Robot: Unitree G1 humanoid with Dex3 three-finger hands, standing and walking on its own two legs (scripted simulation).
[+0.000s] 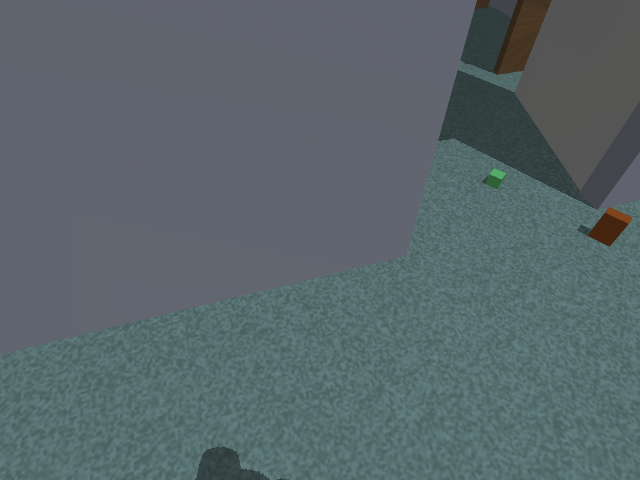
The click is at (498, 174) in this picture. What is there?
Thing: cube
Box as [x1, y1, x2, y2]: [485, 168, 505, 188]
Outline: 494,168 489,174 485,183 497,188 501,183 505,173
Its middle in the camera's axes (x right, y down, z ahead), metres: +0.86 -0.29 +1.93
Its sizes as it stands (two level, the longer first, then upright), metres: 0.061 0.061 0.061
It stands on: the floor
